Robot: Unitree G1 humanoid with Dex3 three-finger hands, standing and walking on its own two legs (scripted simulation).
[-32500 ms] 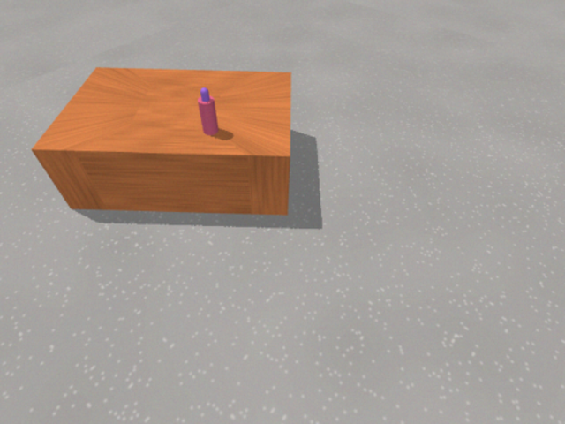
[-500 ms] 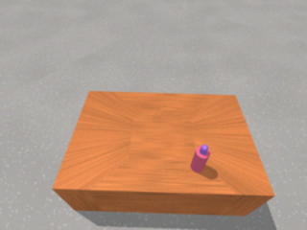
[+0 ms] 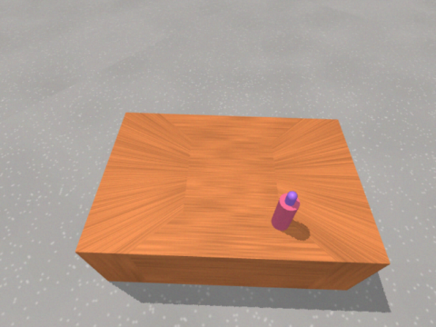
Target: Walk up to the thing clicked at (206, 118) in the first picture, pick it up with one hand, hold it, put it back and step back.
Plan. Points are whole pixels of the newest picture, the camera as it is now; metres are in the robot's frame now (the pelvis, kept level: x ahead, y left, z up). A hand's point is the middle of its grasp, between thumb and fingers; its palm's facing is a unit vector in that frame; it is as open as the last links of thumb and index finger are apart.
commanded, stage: step back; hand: right
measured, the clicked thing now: (286, 209) +0.51 -0.22 -0.32
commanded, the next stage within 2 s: none
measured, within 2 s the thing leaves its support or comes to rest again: neither
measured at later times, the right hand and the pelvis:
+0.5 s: hand out of the picture -0.02 -0.24 -0.16, palm faces +0.03 +0.91 -0.40, open 7.3 cm; pelvis -0.09 +0.03 -0.02, yaw -3 degrees
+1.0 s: hand out of the picture -0.12 -0.22 -0.15, palm faces -0.05 +0.91 -0.42, open 7.3 cm; pelvis -0.21 +0.04 -0.02, yaw +1 degrees
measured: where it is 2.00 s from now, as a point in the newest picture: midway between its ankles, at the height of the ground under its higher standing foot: outside the picture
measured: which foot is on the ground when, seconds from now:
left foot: down 0.00-0.56, up 0.58-0.86, down 0.88-1.00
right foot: down 0.00-0.20, up 0.22-0.52, down 0.54-0.90, up 0.92-1.00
